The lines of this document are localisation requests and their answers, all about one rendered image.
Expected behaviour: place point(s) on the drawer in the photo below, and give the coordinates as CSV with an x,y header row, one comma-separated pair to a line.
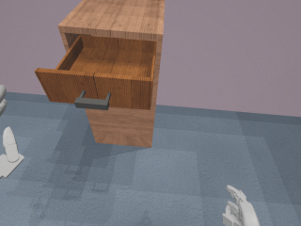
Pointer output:
x,y
98,65

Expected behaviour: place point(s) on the robot right hand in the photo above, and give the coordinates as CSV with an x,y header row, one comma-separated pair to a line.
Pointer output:
x,y
242,215

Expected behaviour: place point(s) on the handle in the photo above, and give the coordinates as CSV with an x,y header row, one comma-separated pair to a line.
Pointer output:
x,y
90,103

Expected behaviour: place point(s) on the robot left hand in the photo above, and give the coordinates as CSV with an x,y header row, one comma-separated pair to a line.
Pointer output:
x,y
12,159

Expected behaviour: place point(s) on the cabinet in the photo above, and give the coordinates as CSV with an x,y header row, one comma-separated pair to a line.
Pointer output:
x,y
121,19

